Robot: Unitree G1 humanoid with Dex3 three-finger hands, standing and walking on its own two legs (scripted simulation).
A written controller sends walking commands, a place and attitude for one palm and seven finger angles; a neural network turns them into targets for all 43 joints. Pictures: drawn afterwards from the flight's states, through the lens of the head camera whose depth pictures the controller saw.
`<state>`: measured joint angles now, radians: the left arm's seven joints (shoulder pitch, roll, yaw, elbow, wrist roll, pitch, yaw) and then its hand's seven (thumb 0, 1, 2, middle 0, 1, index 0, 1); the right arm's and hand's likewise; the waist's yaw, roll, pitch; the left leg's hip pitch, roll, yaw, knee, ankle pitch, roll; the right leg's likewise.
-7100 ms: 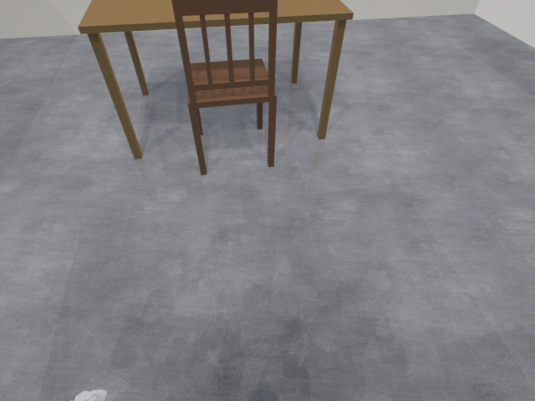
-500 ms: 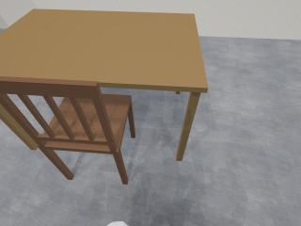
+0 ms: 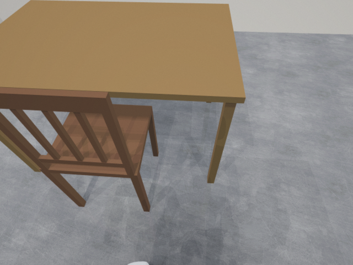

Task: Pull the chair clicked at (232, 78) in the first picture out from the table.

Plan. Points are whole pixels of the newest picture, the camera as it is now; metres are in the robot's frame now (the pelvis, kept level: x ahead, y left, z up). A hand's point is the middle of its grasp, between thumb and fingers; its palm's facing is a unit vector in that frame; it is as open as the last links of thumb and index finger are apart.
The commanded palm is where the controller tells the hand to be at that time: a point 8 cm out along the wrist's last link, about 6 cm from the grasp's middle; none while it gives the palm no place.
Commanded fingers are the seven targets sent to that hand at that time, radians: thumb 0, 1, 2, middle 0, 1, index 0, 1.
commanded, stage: come to a stop and stand still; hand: left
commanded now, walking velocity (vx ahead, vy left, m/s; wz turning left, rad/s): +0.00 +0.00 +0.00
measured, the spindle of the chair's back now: (65, 137) +0.48 +0.41 -0.09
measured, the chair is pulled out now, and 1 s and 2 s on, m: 0.00 0.00 0.00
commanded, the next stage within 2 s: look again from close up in 0.52 s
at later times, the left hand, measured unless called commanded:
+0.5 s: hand out of the picture -0.02 +0.14 -0.16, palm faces +0.08 -0.98 -0.19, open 7.3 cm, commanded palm none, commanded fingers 0.00 0.90 0.90 -0.20 -0.30 -0.20 -0.30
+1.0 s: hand out of the picture -0.03 +0.18 -0.16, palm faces +0.06 -0.98 -0.20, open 7.4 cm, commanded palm none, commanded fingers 0.00 0.90 0.90 -0.20 -0.30 -0.20 -0.30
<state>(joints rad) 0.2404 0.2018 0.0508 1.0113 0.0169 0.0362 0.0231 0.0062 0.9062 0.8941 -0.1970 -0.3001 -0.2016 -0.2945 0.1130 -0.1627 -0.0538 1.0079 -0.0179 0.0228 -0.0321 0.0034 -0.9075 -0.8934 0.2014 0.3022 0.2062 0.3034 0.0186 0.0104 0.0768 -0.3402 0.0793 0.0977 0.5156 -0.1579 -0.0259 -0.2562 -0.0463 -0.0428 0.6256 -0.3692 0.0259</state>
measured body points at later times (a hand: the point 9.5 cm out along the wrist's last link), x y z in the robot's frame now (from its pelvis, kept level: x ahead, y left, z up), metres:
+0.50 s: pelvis -0.03 -0.03 +0.01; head -0.02 -0.04 +0.46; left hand -0.03 +0.19 -0.15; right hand -0.05 -0.24 -0.15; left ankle -0.03 +0.11 -0.73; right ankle -0.01 -0.12 -0.73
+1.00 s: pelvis -0.03 +0.01 +0.01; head -0.04 +0.00 +0.46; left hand -0.03 +0.23 -0.15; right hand -0.03 -0.20 -0.16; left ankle -0.03 +0.11 -0.73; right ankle -0.01 -0.12 -0.73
